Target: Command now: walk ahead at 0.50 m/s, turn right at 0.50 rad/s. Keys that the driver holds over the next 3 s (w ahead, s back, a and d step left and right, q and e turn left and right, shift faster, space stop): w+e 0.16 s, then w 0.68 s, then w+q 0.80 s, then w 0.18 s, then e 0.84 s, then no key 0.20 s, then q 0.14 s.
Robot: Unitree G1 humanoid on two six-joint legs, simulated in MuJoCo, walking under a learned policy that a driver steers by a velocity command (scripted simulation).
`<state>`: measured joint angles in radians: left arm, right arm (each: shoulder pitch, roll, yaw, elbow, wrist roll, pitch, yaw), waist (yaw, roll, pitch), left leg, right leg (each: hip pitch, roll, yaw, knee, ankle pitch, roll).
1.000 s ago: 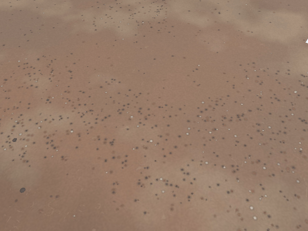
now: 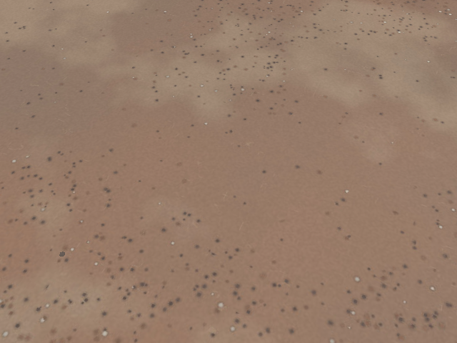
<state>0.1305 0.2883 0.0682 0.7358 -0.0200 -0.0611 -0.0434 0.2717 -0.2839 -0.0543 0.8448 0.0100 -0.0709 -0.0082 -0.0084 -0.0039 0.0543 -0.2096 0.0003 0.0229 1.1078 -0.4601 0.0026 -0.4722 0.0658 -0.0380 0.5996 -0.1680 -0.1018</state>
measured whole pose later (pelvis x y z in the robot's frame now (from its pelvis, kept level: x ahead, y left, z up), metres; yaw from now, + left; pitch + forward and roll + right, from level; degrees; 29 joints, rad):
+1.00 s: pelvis +0.57 -0.06 +0.01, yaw -9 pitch +3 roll +0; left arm 0.09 0.25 0.04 0.68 0.00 -0.09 -0.02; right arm 0.38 -0.29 -0.04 0.89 0.03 -0.06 0.00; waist -0.05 0.02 0.02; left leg -0.27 0.00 -0.06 1.06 -0.47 0.02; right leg -0.43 0.00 -0.05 0.54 -0.17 -0.04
